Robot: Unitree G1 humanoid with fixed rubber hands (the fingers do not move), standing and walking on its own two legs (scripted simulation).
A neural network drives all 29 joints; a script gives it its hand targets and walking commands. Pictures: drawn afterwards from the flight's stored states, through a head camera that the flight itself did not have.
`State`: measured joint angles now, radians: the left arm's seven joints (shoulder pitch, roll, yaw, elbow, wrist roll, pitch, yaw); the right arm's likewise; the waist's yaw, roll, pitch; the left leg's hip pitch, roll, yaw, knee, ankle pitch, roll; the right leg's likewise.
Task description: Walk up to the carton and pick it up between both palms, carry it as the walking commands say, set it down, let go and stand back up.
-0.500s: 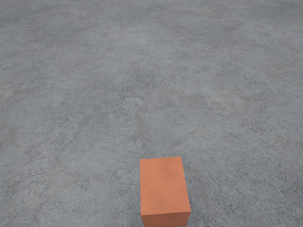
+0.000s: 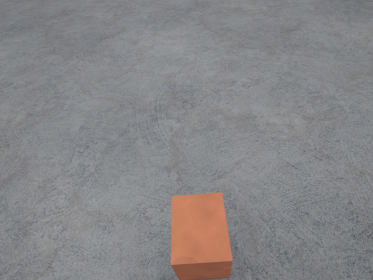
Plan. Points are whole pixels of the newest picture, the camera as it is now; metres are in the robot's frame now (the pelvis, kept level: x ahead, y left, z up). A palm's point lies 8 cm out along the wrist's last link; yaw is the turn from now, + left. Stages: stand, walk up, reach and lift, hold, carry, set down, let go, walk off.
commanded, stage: walk up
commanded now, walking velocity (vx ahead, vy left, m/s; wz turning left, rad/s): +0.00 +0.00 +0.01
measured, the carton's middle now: (200, 237) +0.45 +0.03 -0.64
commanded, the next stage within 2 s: stand in 0.66 s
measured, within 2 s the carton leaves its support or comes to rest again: neither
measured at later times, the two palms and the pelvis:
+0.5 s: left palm out of the picture -0.05 +0.26 -0.15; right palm out of the picture -0.01 -0.17 -0.15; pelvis -0.02 +0.04 +0.00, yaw +2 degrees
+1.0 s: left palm out of the picture +0.11 +0.28 -0.14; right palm out of the picture +0.11 -0.18 -0.15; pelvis -0.04 +0.05 -0.03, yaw +2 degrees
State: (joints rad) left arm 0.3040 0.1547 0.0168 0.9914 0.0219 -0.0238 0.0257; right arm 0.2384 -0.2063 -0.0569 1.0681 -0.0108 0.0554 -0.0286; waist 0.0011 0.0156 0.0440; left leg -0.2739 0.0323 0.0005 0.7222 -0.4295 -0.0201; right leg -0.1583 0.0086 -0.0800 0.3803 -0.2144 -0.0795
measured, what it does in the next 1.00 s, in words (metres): steps on the spot: left foot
